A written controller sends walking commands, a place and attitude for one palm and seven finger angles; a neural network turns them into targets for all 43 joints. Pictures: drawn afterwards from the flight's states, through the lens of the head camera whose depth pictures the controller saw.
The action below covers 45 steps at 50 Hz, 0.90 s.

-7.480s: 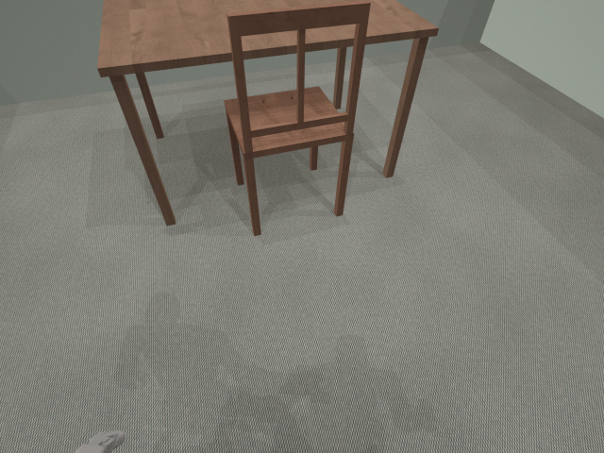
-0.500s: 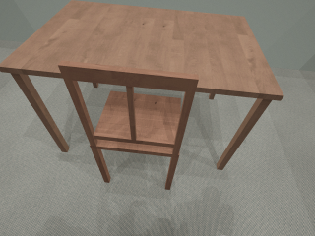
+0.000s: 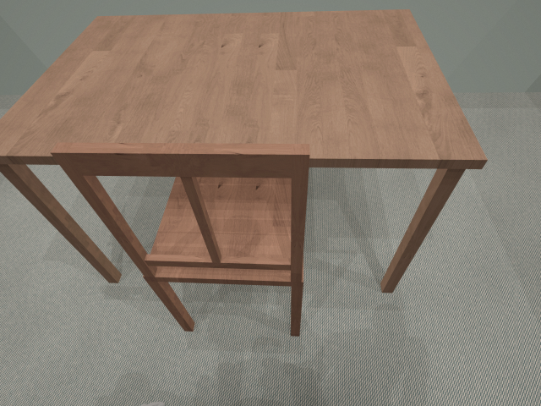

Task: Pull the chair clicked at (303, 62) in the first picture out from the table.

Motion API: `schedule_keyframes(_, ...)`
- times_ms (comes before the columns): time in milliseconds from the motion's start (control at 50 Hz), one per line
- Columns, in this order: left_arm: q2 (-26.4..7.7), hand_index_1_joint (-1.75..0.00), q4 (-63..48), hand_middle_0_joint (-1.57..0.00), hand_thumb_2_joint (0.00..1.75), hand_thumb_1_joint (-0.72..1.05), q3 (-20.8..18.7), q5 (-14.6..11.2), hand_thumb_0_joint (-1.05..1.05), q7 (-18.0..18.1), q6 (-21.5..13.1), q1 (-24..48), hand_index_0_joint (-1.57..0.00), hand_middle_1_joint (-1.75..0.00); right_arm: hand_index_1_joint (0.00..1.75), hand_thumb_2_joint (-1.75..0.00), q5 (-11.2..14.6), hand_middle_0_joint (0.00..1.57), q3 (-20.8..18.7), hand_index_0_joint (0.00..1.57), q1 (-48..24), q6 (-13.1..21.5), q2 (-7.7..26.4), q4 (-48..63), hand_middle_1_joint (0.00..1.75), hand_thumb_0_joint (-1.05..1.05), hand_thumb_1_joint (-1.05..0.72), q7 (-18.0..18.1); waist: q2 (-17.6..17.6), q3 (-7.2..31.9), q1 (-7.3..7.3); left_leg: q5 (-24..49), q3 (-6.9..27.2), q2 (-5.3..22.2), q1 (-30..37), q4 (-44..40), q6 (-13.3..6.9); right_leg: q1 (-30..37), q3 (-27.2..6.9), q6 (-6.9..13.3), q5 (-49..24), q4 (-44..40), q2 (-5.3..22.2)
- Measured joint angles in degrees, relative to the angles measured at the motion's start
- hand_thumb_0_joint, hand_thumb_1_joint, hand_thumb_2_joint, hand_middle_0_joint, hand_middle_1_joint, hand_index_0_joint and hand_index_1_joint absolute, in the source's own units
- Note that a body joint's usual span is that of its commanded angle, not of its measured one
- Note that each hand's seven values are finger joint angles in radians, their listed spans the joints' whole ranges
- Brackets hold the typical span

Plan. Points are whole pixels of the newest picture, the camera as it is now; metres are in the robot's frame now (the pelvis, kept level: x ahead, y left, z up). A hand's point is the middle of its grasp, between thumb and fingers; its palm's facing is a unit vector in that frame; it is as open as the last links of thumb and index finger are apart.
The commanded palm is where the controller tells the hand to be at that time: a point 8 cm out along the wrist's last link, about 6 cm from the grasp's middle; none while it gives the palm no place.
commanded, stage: come to a stop and stand still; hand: left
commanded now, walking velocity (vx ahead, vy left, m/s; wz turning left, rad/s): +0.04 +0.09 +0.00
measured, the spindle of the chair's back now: (204, 223) +0.47 +0.17 -0.08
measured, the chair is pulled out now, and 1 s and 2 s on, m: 0.00 0.00 0.00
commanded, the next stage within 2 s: look again from close up in 2.00 s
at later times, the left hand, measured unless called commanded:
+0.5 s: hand out of the picture -0.06 +0.20 -0.17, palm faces +0.03 -0.98 -0.20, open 7.4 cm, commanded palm none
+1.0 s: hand out of the picture -0.01 +0.17 -0.18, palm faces +0.08 -0.98 -0.18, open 7.3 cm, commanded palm none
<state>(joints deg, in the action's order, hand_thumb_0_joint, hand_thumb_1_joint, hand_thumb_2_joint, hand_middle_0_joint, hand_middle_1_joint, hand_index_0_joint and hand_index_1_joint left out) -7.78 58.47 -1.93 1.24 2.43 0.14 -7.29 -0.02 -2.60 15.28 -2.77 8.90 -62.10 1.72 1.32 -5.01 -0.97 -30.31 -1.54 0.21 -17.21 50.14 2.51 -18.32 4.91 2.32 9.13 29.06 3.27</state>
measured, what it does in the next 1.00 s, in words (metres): steps on the spot: left foot, then right foot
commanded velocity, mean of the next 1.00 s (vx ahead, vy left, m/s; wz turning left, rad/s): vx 0.05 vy -0.04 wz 0.00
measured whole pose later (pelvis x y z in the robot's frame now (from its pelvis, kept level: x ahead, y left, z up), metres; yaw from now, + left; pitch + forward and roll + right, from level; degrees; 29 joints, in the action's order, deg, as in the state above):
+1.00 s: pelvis -0.01 +0.00 +0.00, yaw +0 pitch +0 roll -1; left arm -7.6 59.6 -0.9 0.8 3.3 -1.0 -18.9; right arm -0.5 -1.5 8.7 0.5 8.9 -59.7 2.6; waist -0.7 -0.6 1.5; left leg -20.0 -1.8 1.1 -11.4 31.5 -0.3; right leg -7.6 4.3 3.5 20.0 27.4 -3.6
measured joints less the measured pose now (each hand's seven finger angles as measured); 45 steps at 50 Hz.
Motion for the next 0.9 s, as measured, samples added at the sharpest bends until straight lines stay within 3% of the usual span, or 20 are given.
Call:
schedule_keyframes(80, -0.7, -0.30, -0.3, -0.20, 0.89, 0.92, -0.6, 0.5, 0.00, -0.1, 1.1, -0.4, -0.21, -0.30, 0.30, -0.90, -0.5, 0.19, -0.2, 0.20, -0.2, -0.2, 0.0, 1.0, 0.30, 0.00, -0.91, -0.6, -0.4, 0.9, 0.91, 3.2, -0.1, 0.6, -0.1, -1.9, -0.2, -1.3, -0.6, -0.7, -1.8, -0.9, 0.1)
schedule_keyframes(160, -1.7, -0.30, -0.1, -0.20, 0.89, 0.92, -1.1, 0.3, 0.00, -0.1, 2.1, -2.2, -0.20, -0.30, 0.30, -0.90, -0.7, 0.19, 0.2, 0.20, 1.4, 1.3, 0.0, 1.8, 0.30, 0.00, -0.91, -0.8, -0.9, 3.0, 1.15, 8.5, -0.6, 1.0, 6.0, -16.9, -1.0, -4.0, -1.0, -1.8, -1.8, 1.2, -0.2)
schedule_keyframes(240, -2.5, -0.30, 1.7, -0.20, 0.89, 0.91, -1.6, -0.3, 0.00, -0.4, 3.2, -4.8, -0.20, -0.30, 0.30, -0.90, -1.8, 0.19, 1.3, 0.20, 4.2, 2.1, -2.0, 0.9, 0.30, 0.00, -0.91, -0.1, -3.1, 4.9, 0.71, 11.8, -1.4, -0.5, 7.6, -20.9, -3.1, -6.0, -4.7, -2.4, 8.0, 10.2, -1.3)
schedule_keyframes(300, -2.3, -0.30, 2.6, -0.20, 0.89, 0.91, -1.7, 0.0, 0.00, -1.1, 2.9, -7.2, -0.20, -0.30, 0.30, -0.90, -1.7, 0.19, 2.2, 0.20, 6.6, 2.4, -3.2, -0.4, 0.30, 0.00, -0.91, 0.2, -3.1, 6.7, 0.89, 14.7, -0.6, -0.8, 9.0, -25.6, -3.6, -6.3, -6.2, -2.8, 8.2, 19.8, -3.1)
schedule_keyframes(360, -2.4, -0.30, 3.5, -0.20, 0.90, 0.91, -1.7, 0.0, 0.00, -1.5, 2.2, -9.8, -0.20, -0.30, 0.30, -0.90, -1.5, 0.20, 2.6, 0.20, 7.4, 2.8, -4.3, -1.1, 0.30, 0.00, -0.91, 0.4, -3.6, 7.2, 1.30, 16.5, -0.9, -1.3, 9.6, -28.8, -3.7, -5.1, -5.9, -3.3, 8.4, 24.3, -3.2)
schedule_keyframes(420, -2.0, -0.30, 4.8, -0.20, 0.90, 0.91, -1.3, -0.1, 0.00, -1.5, 2.2, -11.5, -0.20, -0.30, 0.30, -0.90, -1.6, 0.20, 2.5, 0.20, 6.8, 3.5, -4.7, -1.1, 0.30, 0.00, -0.90, 0.7, -3.8, 6.4, 0.90, 17.1, -1.5, -1.5, 9.4, -29.8, -3.6, -2.2, -4.7, -3.7, 11.1, 21.2, -2.6)
schedule_keyframes(480, -1.1, -0.30, 6.0, -0.20, 0.90, 0.91, -0.6, -0.6, 0.00, -1.4, 2.2, -11.6, -0.20, -0.30, 0.30, -0.90, -1.6, 0.20, 2.4, 0.20, 5.8, 3.9, -4.5, -1.1, 0.30, 0.00, -0.90, 1.1, -3.1, 4.8, -0.04, 16.8, -1.6, -1.3, 8.7, -28.9, -3.2, 2.3, -3.5, -3.4, 14.1, 11.8, -2.3)
schedule_keyframes(520, -0.4, -0.30, 6.2, -0.20, 0.90, 0.91, -0.2, -0.8, 0.00, -1.2, 1.5, -11.4, -0.20, -0.30, 0.30, -0.90, -1.3, 0.20, 2.3, 0.20, 5.3, 3.8, -4.1, -1.5, 0.30, 0.00, -0.90, 1.1, -2.6, 3.9, -0.16, 15.8, -1.6, -1.2, 7.6, -26.7, -2.5, 6.2, -3.1, -3.1, 9.4, 2.3, -2.1)
schedule_keyframes(540, -0.2, -0.30, 5.9, -0.20, 0.90, 0.91, 0.6, -1.0, 0.00, -1.1, 1.1, -11.4, -0.20, -0.30, 0.30, -0.90, -1.5, 0.20, 2.1, 0.20, 4.9, 3.2, -3.7, -1.5, 0.30, 0.00, -0.90, 0.9, -2.2, 3.6, 0.04, 15.0, -1.7, -0.8, 6.8, -25.1, -2.1, 6.8, -3.1, -1.7, 9.6, 0.6, -2.4)
schedule_keyframes(620, 1.2, -0.30, 3.4, -0.20, 0.90, 0.91, 2.1, -0.6, 0.00, -0.6, -0.8, -11.7, -0.20, -0.30, 0.30, -0.90, -1.2, 0.20, 1.2, 0.20, 2.9, 2.6, -1.4, -0.9, 0.30, 0.00, -0.90, 0.0, 1.2, 2.7, -0.10, 13.0, 0.0, 1.8, 3.7, -20.4, -1.2, 5.7, -1.6, 1.4, 10.4, 1.3, -5.1)
schedule_keyframes(720, 1.8, -0.30, 2.3, -0.20, 0.89, 0.92, 1.7, -0.4, 0.01, 0.3, -1.9, -11.8, -0.20, -0.30, 0.30, -0.90, -1.0, 0.20, 0.5, 0.20, 0.5, 2.3, 0.2, 0.1, 0.30, 0.00, -0.91, 0.3, 1.2, 2.8, 0.64, 12.8, 1.8, 2.5, 1.8, -15.0, -2.5, 7.4, -0.6, 2.3, 9.9, -0.6, -6.7)
schedule_keyframes(800, 2.1, -0.30, 1.5, -0.20, 0.89, 0.92, 1.3, -0.1, 0.01, 0.6, -1.7, -12.0, -0.20, -0.30, 0.30, -0.90, -0.6, 0.20, 0.0, 0.20, -2.2, 1.9, 1.5, 1.0, 0.30, 0.00, -0.91, 0.8, 1.3, 3.0, 1.48, 11.6, 1.4, 2.1, 1.2, -11.8, -2.9, 9.0, -0.3, 2.6, 10.1, -1.2, -7.8)
schedule_keyframes(900, 1.3, -0.30, 1.1, -0.20, 0.89, 0.92, 1.1, -0.1, 0.01, 0.9, -1.0, -12.1, -0.20, -0.30, 0.30, -0.90, -0.5, 0.19, 0.2, 0.20, -4.8, 2.3, 1.2, 2.2, 0.30, 0.00, -0.91, 0.9, -0.1, 4.0, 1.71, 9.1, 0.7, 1.9, 3.8, -15.5, -2.9, 10.0, 0.3, 2.4, 11.1, -0.9, -8.1)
